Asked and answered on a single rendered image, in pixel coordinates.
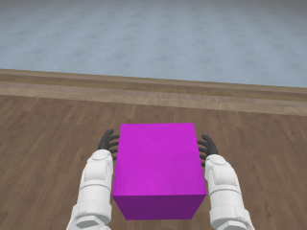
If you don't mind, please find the robot right hand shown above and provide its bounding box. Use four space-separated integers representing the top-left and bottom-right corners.
197 134 219 167

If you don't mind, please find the right robot forearm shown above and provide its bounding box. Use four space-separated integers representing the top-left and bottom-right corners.
204 154 255 230

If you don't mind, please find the carton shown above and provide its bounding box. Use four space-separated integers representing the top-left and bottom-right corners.
112 123 207 220

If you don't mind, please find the robot left hand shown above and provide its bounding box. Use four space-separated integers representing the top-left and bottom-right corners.
97 129 120 160

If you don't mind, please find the left robot forearm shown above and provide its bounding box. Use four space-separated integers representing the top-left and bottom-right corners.
66 149 113 230

